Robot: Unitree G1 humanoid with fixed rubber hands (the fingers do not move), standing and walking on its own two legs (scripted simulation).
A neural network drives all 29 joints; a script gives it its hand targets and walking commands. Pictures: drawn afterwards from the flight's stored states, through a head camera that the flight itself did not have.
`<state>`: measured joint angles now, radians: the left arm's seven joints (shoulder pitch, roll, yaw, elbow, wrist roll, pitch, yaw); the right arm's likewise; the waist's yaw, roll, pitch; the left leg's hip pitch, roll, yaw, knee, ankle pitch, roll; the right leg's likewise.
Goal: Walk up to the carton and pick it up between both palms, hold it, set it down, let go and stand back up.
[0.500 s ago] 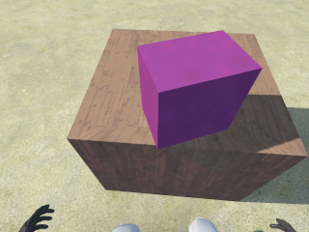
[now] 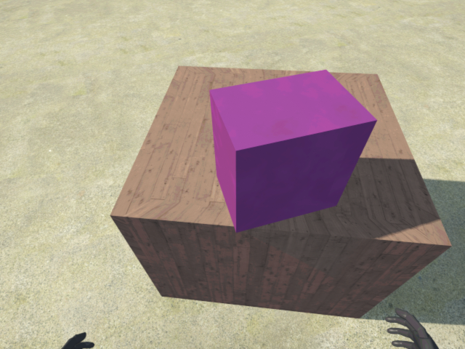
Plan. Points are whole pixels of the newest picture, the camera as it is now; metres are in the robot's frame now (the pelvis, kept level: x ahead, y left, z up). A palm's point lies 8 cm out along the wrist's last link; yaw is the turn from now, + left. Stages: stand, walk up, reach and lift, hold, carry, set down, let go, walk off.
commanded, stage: walk up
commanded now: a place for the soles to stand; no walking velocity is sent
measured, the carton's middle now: (279, 153) +0.52 -0.06 +0.01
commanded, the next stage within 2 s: none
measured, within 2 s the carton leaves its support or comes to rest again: neither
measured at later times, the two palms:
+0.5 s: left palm out of the picture +0.11 +0.30 -0.10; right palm out of the picture +0.10 -0.31 -0.10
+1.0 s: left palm out of the picture +0.09 +0.30 -0.11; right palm out of the picture +0.13 -0.31 -0.11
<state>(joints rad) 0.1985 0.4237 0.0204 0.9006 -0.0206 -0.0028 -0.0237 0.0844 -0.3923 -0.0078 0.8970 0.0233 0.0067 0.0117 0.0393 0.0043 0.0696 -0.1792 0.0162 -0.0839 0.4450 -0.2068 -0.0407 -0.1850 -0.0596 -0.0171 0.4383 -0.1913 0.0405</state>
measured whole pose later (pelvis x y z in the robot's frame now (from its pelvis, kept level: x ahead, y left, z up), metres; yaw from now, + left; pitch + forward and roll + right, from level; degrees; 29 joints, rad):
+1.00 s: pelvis +0.03 -0.01 +0.01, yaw +0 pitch -2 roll +0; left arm 0.12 0.36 0.04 1.08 -0.01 -0.01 -0.01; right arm 0.08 -0.37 -0.03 1.08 0.01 -0.01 -0.02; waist 0.03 0.01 0.07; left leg -0.11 0.03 -0.09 0.32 -0.18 -0.05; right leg -0.11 -0.05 -0.03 0.32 -0.17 0.04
